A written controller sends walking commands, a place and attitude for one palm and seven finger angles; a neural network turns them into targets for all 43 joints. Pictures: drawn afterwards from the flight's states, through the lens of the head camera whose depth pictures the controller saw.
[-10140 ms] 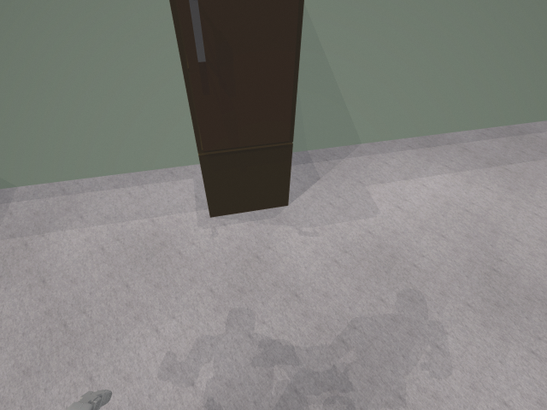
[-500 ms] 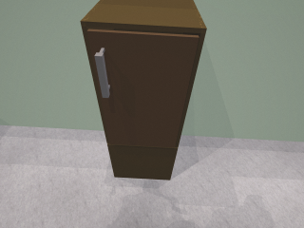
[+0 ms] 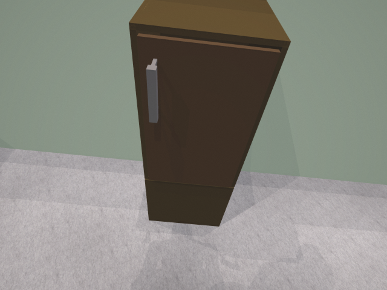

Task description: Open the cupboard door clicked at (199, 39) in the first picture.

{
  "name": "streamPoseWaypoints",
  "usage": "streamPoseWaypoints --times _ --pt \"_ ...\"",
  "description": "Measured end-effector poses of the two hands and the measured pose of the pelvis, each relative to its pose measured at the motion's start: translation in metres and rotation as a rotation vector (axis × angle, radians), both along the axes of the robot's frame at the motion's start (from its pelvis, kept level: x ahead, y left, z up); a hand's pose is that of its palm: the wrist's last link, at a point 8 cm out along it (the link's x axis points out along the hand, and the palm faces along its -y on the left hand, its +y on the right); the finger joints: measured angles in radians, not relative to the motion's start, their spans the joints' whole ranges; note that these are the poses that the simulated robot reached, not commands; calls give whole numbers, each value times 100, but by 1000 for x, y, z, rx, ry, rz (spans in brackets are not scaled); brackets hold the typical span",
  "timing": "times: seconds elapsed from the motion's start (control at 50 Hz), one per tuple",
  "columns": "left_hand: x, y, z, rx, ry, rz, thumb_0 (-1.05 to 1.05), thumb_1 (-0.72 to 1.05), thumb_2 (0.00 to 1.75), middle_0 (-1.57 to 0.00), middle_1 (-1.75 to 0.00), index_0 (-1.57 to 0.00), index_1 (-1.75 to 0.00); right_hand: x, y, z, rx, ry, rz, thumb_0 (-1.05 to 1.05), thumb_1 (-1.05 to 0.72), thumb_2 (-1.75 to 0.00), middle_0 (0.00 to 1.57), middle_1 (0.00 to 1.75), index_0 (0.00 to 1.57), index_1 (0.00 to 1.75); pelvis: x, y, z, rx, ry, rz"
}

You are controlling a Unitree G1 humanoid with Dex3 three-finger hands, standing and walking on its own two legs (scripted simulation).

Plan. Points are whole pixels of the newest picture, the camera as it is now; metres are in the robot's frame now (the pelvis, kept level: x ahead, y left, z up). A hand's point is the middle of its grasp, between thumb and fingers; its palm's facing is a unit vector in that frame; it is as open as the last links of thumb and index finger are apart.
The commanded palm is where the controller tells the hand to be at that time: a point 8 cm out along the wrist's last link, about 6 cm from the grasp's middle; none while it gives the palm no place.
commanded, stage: come to a stop and stand still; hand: left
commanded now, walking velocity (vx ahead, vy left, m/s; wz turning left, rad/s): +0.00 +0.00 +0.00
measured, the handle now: (154, 91) +0.58 +0.15 +0.11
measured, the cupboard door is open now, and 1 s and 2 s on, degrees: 0 0 0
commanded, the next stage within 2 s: look again from close up in 0.18 s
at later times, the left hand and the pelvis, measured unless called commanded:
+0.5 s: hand out of the picture -0.02 +0.14 -0.18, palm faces +0.02 -0.99 -0.13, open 7.4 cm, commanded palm none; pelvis +0.01 -0.01 +0.00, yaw -1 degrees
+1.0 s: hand out of the picture +0.07 +0.17 -0.14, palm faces +0.17 -0.95 -0.27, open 7.3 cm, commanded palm +0.13 +0.18 -0.06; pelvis +0.02 -0.03 -0.01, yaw +0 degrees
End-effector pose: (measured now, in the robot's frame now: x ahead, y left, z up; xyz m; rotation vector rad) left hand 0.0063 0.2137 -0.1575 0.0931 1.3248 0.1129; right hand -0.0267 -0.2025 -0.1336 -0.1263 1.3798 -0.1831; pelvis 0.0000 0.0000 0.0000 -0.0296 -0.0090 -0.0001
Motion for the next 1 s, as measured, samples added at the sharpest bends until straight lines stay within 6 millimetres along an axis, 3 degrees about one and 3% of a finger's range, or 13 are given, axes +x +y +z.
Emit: streamPoseWaypoints --times 0.08,0.18,0.34,0.54,0.7,0.92,0.96,1.0 --pt "18 10 4 30 -32 -7 2 93 90 -20 -29 -20 -30 0 12 -6 29 12 -3 2 -91 -90 20 30 20 30 0 3 -1 10 -2 -3" --pt "26 11 3 55 -46 -16 1 93 90 -20 -29 -20 -30 -6 11 -16 47 36 -27 2 -92 -90 20 30 20 30 0 2 -6 31 -7 -17" --pt "3 1 4 37 22 -12 1 93 90 -20 -29 -20 -30 -2 -2 -13 33 41 -23 1 -91 -90 20 30 20 30 4 -1 -3 23 -9 -11" --pt "-32 -28 2 -15 127 13 1 91 90 -20 -29 -20 -30 20 -23 -9 2 23 5 1 -91 -90 20 30 20 30 10 -10 -2 26 -5 -11" --pt "-35 -40 2 -25 146 19 1 91 90 -20 -29 -20 -30 33 -31 -8 -4 10 17 1 -92 -90 20 30 20 30 15 -17 -1 27 -8 -12" --pt "-13 -41 4 2 106 0 1 90 90 -20 -29 -20 -30 31 -34 -11 15 31 12 1 -92 -90 20 30 20 30 20 -25 -1 24 -2 -11" --pt "11 -27 19 59 -2 54 4 94 90 -21 -30 -20 -30 38 -40 -7 -9 -53 14 2 -93 -90 20 30 20 30 20 -26 -3 28 -5 -7" --pt "50 -4 50 163 -249 90 7 97 90 -21 -30 -21 -31 53 -51 -2 -36 -194 9 3 -93 -90 20 30 20 30 22 -29 -6 44 4 -1"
